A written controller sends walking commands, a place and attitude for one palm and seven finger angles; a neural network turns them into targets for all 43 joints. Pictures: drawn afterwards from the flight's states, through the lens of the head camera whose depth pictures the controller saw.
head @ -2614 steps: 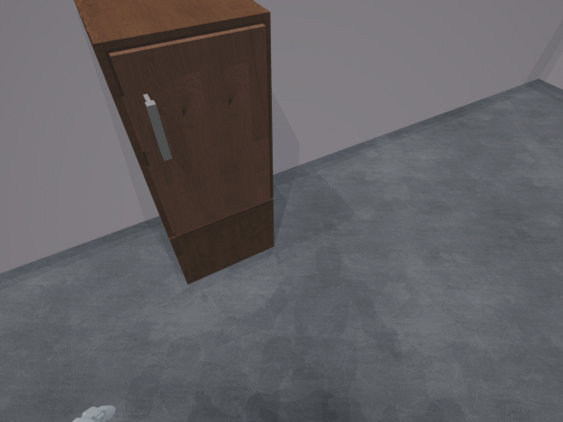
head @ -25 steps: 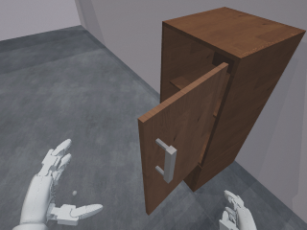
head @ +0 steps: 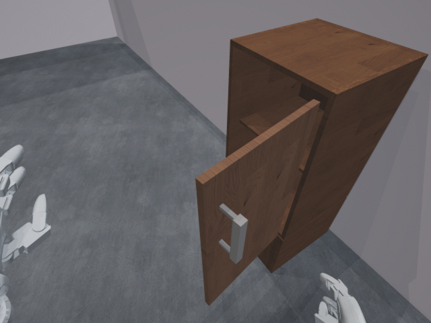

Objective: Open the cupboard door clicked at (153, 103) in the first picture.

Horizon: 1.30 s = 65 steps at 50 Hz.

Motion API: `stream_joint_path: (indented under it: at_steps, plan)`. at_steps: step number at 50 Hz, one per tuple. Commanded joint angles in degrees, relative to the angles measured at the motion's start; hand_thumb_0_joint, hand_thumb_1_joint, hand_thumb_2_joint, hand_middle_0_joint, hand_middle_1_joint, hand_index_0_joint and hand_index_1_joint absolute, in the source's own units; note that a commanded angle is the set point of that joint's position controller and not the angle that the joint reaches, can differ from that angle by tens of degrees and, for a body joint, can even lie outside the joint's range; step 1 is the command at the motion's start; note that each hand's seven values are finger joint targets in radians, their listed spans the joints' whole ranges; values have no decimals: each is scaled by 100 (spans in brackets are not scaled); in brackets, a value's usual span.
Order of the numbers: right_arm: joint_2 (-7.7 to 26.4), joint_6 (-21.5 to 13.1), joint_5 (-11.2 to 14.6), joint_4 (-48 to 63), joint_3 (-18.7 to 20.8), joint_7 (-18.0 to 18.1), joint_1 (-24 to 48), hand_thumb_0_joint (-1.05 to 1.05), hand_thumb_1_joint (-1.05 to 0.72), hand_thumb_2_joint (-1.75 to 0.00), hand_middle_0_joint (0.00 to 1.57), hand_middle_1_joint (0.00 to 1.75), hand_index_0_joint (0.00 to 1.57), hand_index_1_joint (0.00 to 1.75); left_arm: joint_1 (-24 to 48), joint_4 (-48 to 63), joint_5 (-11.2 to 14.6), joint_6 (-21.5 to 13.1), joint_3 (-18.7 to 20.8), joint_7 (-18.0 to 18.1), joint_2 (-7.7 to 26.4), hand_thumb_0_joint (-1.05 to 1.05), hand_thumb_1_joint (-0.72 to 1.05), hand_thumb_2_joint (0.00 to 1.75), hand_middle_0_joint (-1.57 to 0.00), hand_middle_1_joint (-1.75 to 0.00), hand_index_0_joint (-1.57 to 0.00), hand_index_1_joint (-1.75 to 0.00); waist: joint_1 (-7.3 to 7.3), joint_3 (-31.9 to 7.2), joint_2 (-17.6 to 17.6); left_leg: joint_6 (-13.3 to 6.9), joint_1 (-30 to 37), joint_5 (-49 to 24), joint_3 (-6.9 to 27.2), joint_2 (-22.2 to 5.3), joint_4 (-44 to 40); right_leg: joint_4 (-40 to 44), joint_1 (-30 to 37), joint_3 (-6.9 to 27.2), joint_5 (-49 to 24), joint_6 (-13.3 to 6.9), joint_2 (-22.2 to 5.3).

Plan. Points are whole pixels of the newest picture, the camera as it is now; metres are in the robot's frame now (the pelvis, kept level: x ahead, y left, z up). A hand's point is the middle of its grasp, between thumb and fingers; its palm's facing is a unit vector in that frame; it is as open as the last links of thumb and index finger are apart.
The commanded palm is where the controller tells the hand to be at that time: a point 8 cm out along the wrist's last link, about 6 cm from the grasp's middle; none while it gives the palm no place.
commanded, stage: draw the hand back to the body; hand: left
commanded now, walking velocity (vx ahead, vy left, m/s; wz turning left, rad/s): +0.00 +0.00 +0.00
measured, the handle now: (230, 234) +0.30 +0.01 +0.00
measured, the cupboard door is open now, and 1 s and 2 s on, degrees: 100 100 100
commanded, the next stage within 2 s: step back with the hand held close in 0.30 s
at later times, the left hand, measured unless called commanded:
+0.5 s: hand (81, 227) +0.20 +0.22 +0.16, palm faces +0.44 -0.79 -0.42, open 7.4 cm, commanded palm +0.14 +0.25 +0.18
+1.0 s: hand (46, 258) +0.15 +0.24 +0.16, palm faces +0.36 -0.79 -0.49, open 7.4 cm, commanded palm +0.09 +0.28 +0.18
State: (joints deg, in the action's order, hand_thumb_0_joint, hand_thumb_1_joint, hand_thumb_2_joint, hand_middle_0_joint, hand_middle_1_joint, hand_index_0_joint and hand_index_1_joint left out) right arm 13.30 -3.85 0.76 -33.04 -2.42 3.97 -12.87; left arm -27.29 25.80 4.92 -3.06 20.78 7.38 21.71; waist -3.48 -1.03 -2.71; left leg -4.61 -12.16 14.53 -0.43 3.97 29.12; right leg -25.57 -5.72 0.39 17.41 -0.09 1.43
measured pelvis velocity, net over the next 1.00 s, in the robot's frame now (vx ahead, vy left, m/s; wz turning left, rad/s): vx -0.06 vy -0.02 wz -0.02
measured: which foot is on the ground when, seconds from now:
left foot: down 0.00-1.00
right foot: down 0.00-1.00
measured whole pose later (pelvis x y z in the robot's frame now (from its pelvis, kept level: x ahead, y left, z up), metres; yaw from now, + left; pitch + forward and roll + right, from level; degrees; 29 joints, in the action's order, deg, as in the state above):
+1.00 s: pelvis -0.06 -0.02 +0.00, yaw -1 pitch +0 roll -2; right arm 13.3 3.1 1.2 -30.8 0.7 5.1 -10.8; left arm -33.9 29.5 4.3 -7.8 23.4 8.3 26.0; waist 0.6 0.8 -1.5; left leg -3.2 -19.7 9.5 -0.3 1.3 29.4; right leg -26.5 -13.8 0.0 12.3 -1.3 3.9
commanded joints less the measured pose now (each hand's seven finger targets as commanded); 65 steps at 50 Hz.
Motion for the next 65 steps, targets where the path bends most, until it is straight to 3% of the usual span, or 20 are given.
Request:
stream_joint_path:
  at_steps: [1, 6, 11, 13, 17, 20, 21, 22, 23, 25, 28, 34, 38, 41, 43, 51, 55, 59, 62, 65]
  plan:
    - [705, -292, 29, 865, 308, -8, 735, 0, -90, -90, 20, 30, 20, 30, 172, 769, -5, -321, 197, -7, 528, 0, 90, 90, -20, -30, -20, -30, 58, -32, -34, 469, 414, -790, 660, -653, -821, 437, -401, -180, -791, -191, -30]
    - [694, -283, 13, 855, 310, 51, 836, 0, -90, -90, 20, 30, 20, 30, 455, 1103, -26, -395, 550, 45, 1047, 0, 90, 90, -20, -30, -20, -30, -8, -288, -81, 350, 462, -670, 513, -542, -801, 532, -192, -108, -783, -192, -59]
    - [626, -379, 19, 795, 271, 105, 883, 0, -90, -90, 20, 30, 20, 30, 527, 1386, -12, -442, 602, 63, 1128, 0, 90, 90, -20, -30, -20, -30, -14, -381, -377, 317, 620, -975, 387, -466, -647, 613, -161, -56, -1049, -195, -92]
    - [590, -389, 13, 748, 264, 107, 878, 0, -90, -90, 20, 30, 20, 30, 412, 1229, 6, -424, 491, 49, 969, 0, 90, 90, -20, -30, -20, -30, 18, -229, -407, 309, 680, -1057, 332, -452, -612, 648, -286, -44, -1136, -175, -102]
    - [592, -305, 23, 732, 306, 104, 912, 0, -90, -90, 20, 30, 20, 30, 200, 759, 72, -354, 386, -12, 784, 0, 90, 90, -20, -30, -20, -30, 29, 15, 129, 242, 647, -1164, 226, -433, -540, 729, -347, 9, -1345, -123, -123]
    - [604, -246, 16, 725, 336, 114, 929, 0, -90, -90, 20, 30, 20, 30, 274, 734, 75, -378, 437, -47, 845, 0, 90, 90, -20, -30, -20, -30, 14, -133, 297, 191, 736, -1323, 174, -412, -474, 713, -290, 58, -1626, -86, -152]
    - [621, -237, 25, 721, 329, 121, 952, 0, -90, -90, 20, 30, 20, 30, 663, 933, 70, -391, 520, -27, 1025, 0, 90, 90, -20, -30, -20, -30, 13, -257, 134, 194, 768, -1387, 164, -396, -456, 707, -194, 75, -1726, -95, -178]
    - [730, -144, 49, 804, 401, 98, 810, 0, -90, -90, 20, 30, 20, 30, 1086, 1140, -27, -613, 1230, 26, 1709, 0, 90, 90, -20, -30, -20, -30, 225, 97, 210, 80, 618, -1221, 362, -518, -96, 995, -770, 650, -2274, 78, -519]
    - [646, -49, -2, 666, 391, 93, 823, 0, -90, -90, 20, 30, 20, 30, 594, 630, -48, -640, 944, -19, 1299, 0, 90, 90, -20, -30, -20, -30, 261, -30, 489, 88, 621, -1256, 353, -501, 48, 936, -695, 601, -2688, 118, -643]
    - [652, 88, 15, 749, 417, 55, 854, 0, -90, -90, 20, 30, 20, 30, 395, 689, -97, -643, 725, -39, 1127, 0, 90, 90, -20, -30, -20, -30, 282, -209, 499, 116, 599, -1440, 242, -475, 99, 788, -554, 524, -3275, 253, -696]
    - [653, 252, 30, 861, 443, 58, 868, 0, -90, -90, 20, 30, 20, 30, 11, 796, -100, -655, 694, -15, 1064, 0, 90, 90, -20, -30, -20, -30, 283, -578, 160, 115, 702, -2135, 193, -551, 50, 485, -351, 340, -3694, 335, -645]
    - [617, 512, 86, 1056, 514, 92, 919, 0, -90, -90, 20, 30, 20, 30, -314, 1223, -62, -627, 985, 105, 1362, 0, 90, 90, -20, -30, -20, -30, 291, -911, 422, 158, 549, -2419, 158, -638, 120, 239, -222, 318, -3981, 384, -624]
    - [611, 584, 103, 1112, 539, 131, 908, 0, -90, -90, 20, 30, 20, 30, -472, 1319, -33, -650, 1114, 173, 1458, 0, 90, 90, -20, -30, -20, -30, 308, -867, 281, 188, 352, -2295, 243, -703, 37, 196, -313, 369, -3493, 314, -594]
    - [690, 566, 92, 1126, 575, 149, 861, 0, -90, -90, 20, 30, 20, 30, -489, 1495, -41, -694, 1116, 208, 1503, 0, 90, 90, -20, -30, -20, -30, 320, -806, -132, 174, 151, -2094, 398, -781, -142, 181, -407, 360, -2725, 254, -518]
    - [675, 512, 86, 1126, 558, 146, 845, 0, -90, -90, 20, 30, 20, 30, -579, 1493, -45, -737, 1076, 218, 1436, 0, 90, 90, -20, -30, -20, -30, 322, -739, -160, 152, -67, -1706, 534, -847, -292, 194, -438, 415, -2108, 196, -419]
    - [821, 257, 4, 1099, 549, 168, 762, 0, -90, -90, 20, 30, 20, 30, -495, 1350, -195, -912, 1086, 274, 1329, 0, 90, 90, -20, -30, -20, -30, 367, -43, -423, -52, -2063, 1569, 1220, -1143, -1309, -36, 26, 425, 143, 10, -149]
    - [831, 79, -46, 1110, 571, 184, 719, 0, -90, -90, 20, 30, 20, 30, -212, 1506, -338, -1024, 1154, 257, 1265, 0, 90, 90, -20, -30, -20, -30, 309, -96, -732, -232, -3208, 2818, 1706, -1474, -2019, -1093, 929, 176, 85, 14, 239]
    - [743, -92, -70, 1055, 576, 137, 644, 0, -90, -90, 20, 30, 20, 30, -222, 1796, -307, -1092, 1151, 235, 1299, 0, 90, 90, -20, -30, -20, -30, 314, -393, -601, -154, -2573, 2362, 1603, -1376, -1742, -935, 576, 249, 36, -77, 213]
    - [738, -136, -95, 952, 575, 75, 658, 0, -90, -90, 20, 30, 20, 30, -464, 1662, -264, -1130, 1149, 204, 1223, 0, 90, 90, -20, -30, -20, -30, 355, -271, -519, -31, -2432, 2272, 1421, -1284, -1607, -640, 231, 411, 240, -171, 167]
    - [725, -133, -76, 882, 633, 33, 645, 0, -90, -90, 20, 30, 20, 30, -335, 1649, -233, -1124, 1110, 204, 1203, 0, 90, 90, -20, -30, -20, -30, 370, -329, 58, 176, -1700, 1859, 929, -996, -868, 4, -758, 837, 947, -331, -127]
